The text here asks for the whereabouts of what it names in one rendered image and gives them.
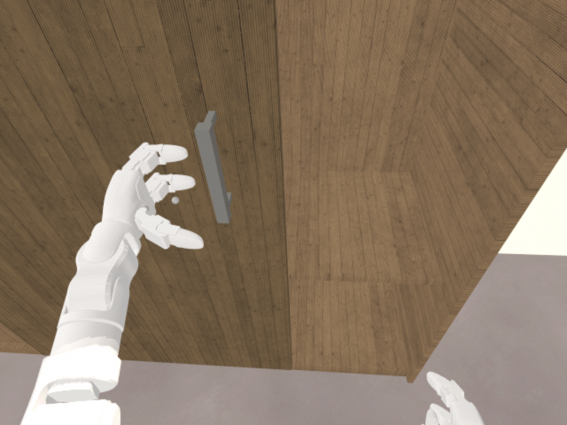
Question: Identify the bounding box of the robot left forearm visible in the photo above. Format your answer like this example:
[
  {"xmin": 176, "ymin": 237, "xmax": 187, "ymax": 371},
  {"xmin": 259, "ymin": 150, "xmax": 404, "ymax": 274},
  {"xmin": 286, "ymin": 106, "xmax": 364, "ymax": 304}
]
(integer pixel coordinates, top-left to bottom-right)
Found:
[{"xmin": 20, "ymin": 220, "xmax": 141, "ymax": 425}]

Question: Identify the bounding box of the left robot hand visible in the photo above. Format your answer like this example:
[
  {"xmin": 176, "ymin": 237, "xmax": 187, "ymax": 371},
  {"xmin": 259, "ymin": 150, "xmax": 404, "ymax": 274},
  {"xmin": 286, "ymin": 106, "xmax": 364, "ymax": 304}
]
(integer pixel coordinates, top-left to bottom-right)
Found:
[{"xmin": 102, "ymin": 143, "xmax": 204, "ymax": 249}]

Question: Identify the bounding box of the robot left upper arm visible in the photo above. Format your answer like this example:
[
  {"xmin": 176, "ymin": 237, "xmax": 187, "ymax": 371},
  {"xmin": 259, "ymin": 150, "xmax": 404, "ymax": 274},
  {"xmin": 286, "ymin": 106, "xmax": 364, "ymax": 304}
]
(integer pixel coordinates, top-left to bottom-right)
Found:
[{"xmin": 26, "ymin": 399, "xmax": 120, "ymax": 425}]

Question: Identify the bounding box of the wardrobe door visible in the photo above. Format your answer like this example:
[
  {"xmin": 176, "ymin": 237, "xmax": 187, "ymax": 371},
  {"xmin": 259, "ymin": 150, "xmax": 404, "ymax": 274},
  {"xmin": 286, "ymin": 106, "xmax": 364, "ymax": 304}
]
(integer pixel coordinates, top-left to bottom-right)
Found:
[
  {"xmin": 0, "ymin": 322, "xmax": 27, "ymax": 344},
  {"xmin": 0, "ymin": 0, "xmax": 292, "ymax": 370}
]

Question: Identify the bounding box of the right robot hand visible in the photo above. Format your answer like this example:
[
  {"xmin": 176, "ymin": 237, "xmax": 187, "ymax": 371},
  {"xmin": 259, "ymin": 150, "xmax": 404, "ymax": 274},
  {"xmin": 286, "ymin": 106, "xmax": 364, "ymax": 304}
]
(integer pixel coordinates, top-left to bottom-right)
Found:
[{"xmin": 422, "ymin": 372, "xmax": 485, "ymax": 425}]

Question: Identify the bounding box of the handle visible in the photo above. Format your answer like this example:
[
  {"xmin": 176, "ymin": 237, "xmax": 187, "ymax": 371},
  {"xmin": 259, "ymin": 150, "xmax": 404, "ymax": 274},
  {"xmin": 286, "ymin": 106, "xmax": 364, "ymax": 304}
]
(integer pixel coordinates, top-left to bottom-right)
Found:
[{"xmin": 194, "ymin": 111, "xmax": 232, "ymax": 223}]

